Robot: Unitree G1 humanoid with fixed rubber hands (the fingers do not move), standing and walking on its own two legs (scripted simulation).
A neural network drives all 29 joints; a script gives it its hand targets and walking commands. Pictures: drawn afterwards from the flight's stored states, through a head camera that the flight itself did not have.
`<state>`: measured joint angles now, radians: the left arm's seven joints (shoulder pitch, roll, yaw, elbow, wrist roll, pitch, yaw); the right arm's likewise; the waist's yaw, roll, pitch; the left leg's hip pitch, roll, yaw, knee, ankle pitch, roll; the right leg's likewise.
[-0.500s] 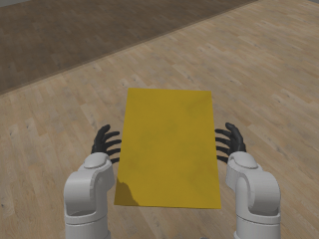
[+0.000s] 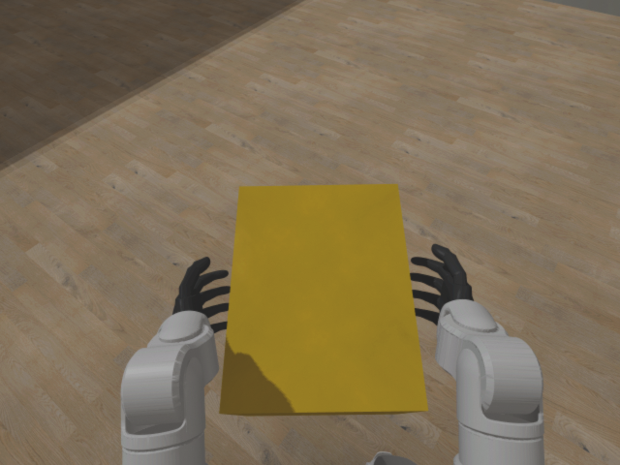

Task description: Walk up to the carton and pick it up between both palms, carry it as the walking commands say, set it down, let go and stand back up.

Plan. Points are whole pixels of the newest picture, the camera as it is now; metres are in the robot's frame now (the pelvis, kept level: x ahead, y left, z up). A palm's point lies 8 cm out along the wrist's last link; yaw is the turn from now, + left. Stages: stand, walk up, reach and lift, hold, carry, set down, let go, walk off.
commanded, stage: carry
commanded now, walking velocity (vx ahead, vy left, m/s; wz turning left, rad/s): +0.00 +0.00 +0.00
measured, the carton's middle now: (320, 303) +0.33 +0.02 +0.01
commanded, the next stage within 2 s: none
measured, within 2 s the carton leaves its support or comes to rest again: neither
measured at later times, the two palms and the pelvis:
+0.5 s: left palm (237, 369) +0.20 +0.10 +0.10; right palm (544, 383) +0.19 -0.19 +0.10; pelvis -0.06 -0.03 +0.00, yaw -3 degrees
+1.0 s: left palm (218, 382) +0.20 +0.12 +0.08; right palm (513, 393) +0.19 -0.17 +0.09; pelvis -0.07 -0.01 +0.00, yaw -3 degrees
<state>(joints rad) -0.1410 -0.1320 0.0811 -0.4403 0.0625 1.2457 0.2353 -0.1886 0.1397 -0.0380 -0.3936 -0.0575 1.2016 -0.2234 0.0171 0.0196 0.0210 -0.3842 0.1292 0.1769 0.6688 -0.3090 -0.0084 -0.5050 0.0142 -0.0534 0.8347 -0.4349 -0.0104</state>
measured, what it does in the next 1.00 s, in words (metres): steps on the spot: right foot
